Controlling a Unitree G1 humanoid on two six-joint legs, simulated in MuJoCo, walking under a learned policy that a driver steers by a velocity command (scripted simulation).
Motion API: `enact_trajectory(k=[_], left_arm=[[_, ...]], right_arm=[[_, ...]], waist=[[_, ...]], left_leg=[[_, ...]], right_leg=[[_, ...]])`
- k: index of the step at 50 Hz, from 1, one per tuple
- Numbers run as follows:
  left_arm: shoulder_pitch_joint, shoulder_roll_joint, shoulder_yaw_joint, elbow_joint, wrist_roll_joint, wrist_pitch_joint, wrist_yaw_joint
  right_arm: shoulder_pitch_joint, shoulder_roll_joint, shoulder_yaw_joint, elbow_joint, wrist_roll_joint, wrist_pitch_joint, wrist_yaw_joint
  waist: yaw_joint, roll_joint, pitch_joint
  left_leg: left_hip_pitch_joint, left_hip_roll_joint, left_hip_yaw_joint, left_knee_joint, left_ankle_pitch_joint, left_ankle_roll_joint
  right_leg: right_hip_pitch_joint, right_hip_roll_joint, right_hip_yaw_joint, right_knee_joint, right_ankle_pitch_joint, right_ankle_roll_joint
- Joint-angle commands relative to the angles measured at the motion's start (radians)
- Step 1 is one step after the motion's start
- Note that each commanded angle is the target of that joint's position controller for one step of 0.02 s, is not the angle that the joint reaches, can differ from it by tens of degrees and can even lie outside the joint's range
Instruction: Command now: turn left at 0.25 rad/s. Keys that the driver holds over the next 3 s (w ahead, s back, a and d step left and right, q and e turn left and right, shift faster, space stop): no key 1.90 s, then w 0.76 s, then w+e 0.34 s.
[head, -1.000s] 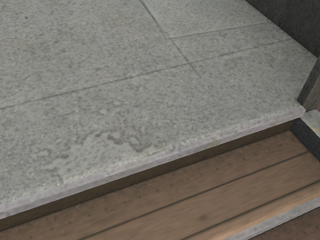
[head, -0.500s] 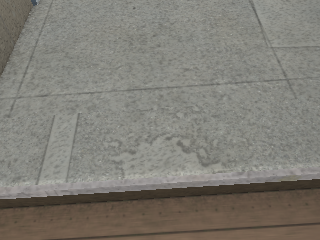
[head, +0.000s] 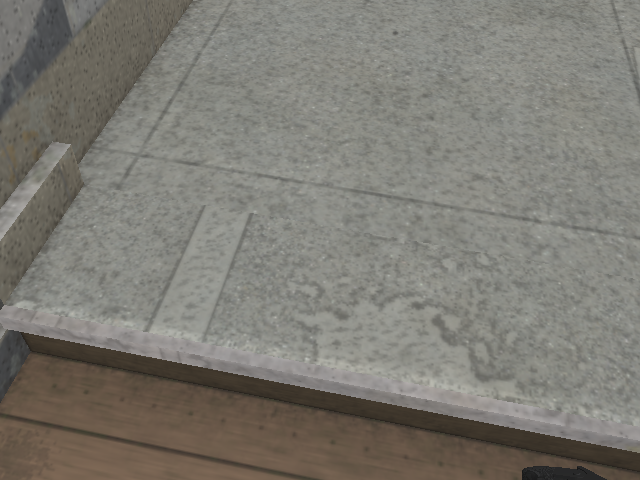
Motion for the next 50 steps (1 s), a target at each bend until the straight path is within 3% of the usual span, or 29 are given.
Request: enact_trajectory(k=[1, 2, 3, 4, 5, 6, 7, 8, 10, 16, 21, 36, 50], left_arm=[[-0.036, 0.041, 0.012, -0.069, -0.013, -0.016, -0.009], [-0.008, 0.036, 0.014, -0.055, -0.014, -0.022, -0.014], [0.011, 0.026, 0.014, -0.037, -0.004, -0.030, -0.021], [0.020, 0.035, 0.016, -0.029, 0.017, -0.037, -0.027], [0.045, 0.085, 0.024, -0.032, 0.041, -0.045, -0.030], [-0.005, 0.067, 0.014, -0.022, 0.047, -0.051, -0.035], [-0.031, -0.008, -0.005, -0.033, 0.032, -0.059, -0.046], [-0.027, -0.007, -0.005, -0.023, 0.028, -0.062, -0.046], [-0.002, 0.032, 0.005, -0.007, 0.028, -0.067, -0.035], [0.067, 0.014, -0.002, 0.049, 0.026, -0.067, -0.021], [0.106, 0.013, 0.000, 0.106, 0.024, -0.063, -0.022], [0.207, 0.031, 0.008, 0.284, 0.011, -0.057, -0.022], [0.274, 0.032, 0.002, 0.354, 0.008, -0.046, -0.018]], right_arm=[[0.016, -0.122, -0.040, -0.057, 0.005, -0.006, 0.005], [0.004, -0.107, -0.035, -0.051, 0.014, -0.007, 0.005], [0.012, -0.086, -0.029, -0.031, 0.023, -0.012, 0.008], [0.035, -0.065, -0.022, -0.009, 0.022, -0.025, 0.015], [0.059, -0.040, -0.019, 0.015, 0.014, -0.043, 0.025], [0.124, -0.001, -0.014, 0.039, 0.021, -0.047, 0.029], [0.097, -0.043, -0.023, 0.064, 0.017, -0.046, 0.028], [0.037, -0.071, -0.036, 0.060, 0.023, -0.043, 0.026], [0.018, -0.063, -0.037, 0.070, 0.018, -0.037, 0.021], [0.102, -0.046, -0.042, 0.173, 0.020, -0.039, 0.018], [0.172, -0.060, -0.051, 0.250, 0.018, -0.034, 0.009], [0.273, -0.073, -0.060, 0.419, 0.018, -0.011, -0.018], [0.308, -0.064, -0.048, 0.503, 0.024, -0.008, -0.023]], waist=[[-0.037, 0.232, -0.072], [-0.019, 0.229, -0.066], [-0.002, 0.199, -0.065], [0.001, 0.155, -0.064], [-0.009, 0.042, -0.072], [-0.074, -0.165, -0.069], [-0.036, -0.145, -0.045], [-0.009, -0.121, -0.002], [0.007, -0.070, 0.019], [0.025, 0.002, 0.015], [0.025, 0.033, 0.019], [0.022, 0.027, 0.068], [0.027, 0.028, 0.094]], left_leg=[[0.146, 0.242, -0.254, -0.182, 0.397, 0.193], [0.143, 0.231, -0.253, -0.177, 0.380, 0.182], [0.120, 0.210, -0.234, -0.172, 0.352, 0.162], [0.081, 0.173, -0.209, -0.160, 0.276, 0.121], [-0.015, 0.101, -0.140, -0.070, 0.126, 0.064], [0.012, 0.070, -0.066, -0.112, -0.040, 0.003], [0.074, 0.077, -0.057, -0.123, -0.016, -0.035], [0.052, 0.065, -0.045, -0.126, 0.022, -0.041], [0.029, 0.063, -0.046, -0.138, 0.054, -0.035], [0.048, 0.083, -0.060, -0.195, 0.125, -0.032], [0.074, 0.091, -0.060, -0.220, 0.163, -0.038], [0.135, 0.099, -0.037, -0.278, 0.218, -0.044], [0.131, 0.100, -0.014, -0.295, 0.215, -0.048]], right_leg=[[0.083, -0.001, -0.021, -0.274, -0.093, -0.023], [0.149, -0.005, -0.018, -0.423, -0.008, -0.040], [0.254, -0.005, -0.018, -0.585, 0.151, -0.062], [0.338, -0.031, 0.025, -0.644, 0.291, -0.081], [0.445, -0.117, 0.118, -0.638, 0.594, -0.109], [0.355, -0.167, 0.162, -0.648, 0.507, -0.202], [0.286, -0.140, 0.159, -0.691, 0.326, -0.231], [0.288, -0.106, 0.134, -0.700, 0.214, -0.214], [0.312, -0.089, 0.122, -0.703, 0.173, -0.198], [0.368, -0.069, 0.080, -0.708, 0.233, -0.198], [0.401, -0.052, 0.062, -0.726, 0.293, -0.201], [0.414, -0.036, 0.046, -0.788, 0.345, -0.191], [0.405, -0.028, 0.046, -0.801, 0.325, -0.184]])
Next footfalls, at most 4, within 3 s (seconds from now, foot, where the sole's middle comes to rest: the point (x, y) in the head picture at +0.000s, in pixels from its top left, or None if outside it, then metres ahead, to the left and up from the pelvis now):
0.08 right None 0.04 -0.14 -0.76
2.32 left None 0.16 0.16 -0.76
2.72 right None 0.39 0.01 -0.61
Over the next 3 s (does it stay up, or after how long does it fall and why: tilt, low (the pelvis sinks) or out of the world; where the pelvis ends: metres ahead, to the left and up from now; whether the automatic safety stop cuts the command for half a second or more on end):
stays up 0.40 0.09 0.16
